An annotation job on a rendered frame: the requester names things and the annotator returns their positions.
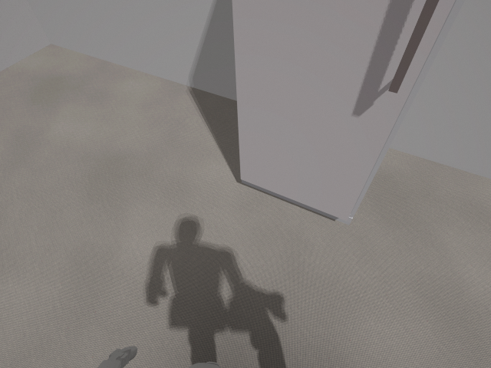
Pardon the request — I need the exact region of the handle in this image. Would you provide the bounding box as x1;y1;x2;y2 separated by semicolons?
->
389;0;439;93

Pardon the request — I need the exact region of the fridge door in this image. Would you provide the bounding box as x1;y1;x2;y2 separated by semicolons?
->
232;0;456;221

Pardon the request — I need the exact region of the robot left hand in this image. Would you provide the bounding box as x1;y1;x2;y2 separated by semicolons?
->
98;346;137;368

